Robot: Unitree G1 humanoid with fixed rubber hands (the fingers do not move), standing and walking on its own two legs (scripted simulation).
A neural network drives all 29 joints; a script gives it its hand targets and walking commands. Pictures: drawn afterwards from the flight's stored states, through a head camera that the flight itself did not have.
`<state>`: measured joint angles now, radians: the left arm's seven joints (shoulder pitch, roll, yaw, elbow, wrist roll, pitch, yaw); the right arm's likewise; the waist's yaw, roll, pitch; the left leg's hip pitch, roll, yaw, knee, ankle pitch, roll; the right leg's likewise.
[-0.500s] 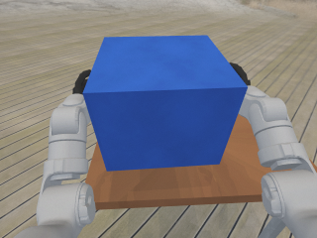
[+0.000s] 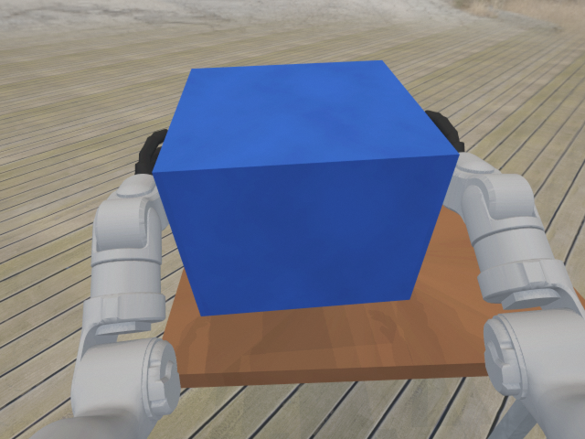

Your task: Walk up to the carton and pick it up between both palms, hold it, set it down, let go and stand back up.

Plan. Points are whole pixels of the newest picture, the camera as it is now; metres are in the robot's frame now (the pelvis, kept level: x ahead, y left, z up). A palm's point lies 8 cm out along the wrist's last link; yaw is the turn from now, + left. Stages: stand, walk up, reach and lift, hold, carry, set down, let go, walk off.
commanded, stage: hold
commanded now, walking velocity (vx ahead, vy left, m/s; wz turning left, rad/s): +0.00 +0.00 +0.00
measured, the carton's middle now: (297, 180) +0.41 +0.00 +0.22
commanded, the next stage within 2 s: none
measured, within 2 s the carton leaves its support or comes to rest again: neither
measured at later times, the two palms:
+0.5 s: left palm (152, 188) +0.37 +0.19 +0.24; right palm (446, 169) +0.36 -0.19 +0.26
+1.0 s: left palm (153, 187) +0.37 +0.19 +0.24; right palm (446, 169) +0.36 -0.19 +0.26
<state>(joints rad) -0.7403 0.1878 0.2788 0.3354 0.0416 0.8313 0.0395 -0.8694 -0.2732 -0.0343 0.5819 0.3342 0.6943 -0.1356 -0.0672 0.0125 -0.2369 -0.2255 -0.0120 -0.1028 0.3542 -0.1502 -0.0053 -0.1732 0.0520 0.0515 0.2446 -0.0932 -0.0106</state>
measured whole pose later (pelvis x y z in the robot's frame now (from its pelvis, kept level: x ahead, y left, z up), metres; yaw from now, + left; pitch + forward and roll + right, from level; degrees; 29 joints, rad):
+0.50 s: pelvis +0.00 +0.00 +0.00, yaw +0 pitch +1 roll -1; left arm -0.71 0.18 0.28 0.28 0.05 0.84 0.03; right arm -0.83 -0.27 -0.04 0.53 0.34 0.70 -0.14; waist -0.07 0.01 -0.23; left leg -0.22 -0.01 -0.10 0.36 -0.16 0.00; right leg -0.16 0.05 0.05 0.24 -0.10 -0.01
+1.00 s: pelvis +0.00 +0.00 +0.00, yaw +0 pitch +1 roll -1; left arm -0.73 0.19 0.28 0.32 0.05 0.84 0.03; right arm -0.85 -0.26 -0.05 0.56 0.33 0.69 -0.14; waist -0.08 0.00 -0.22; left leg -0.21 -0.01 -0.10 0.35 -0.15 -0.01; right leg -0.16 0.05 0.06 0.25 -0.10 -0.01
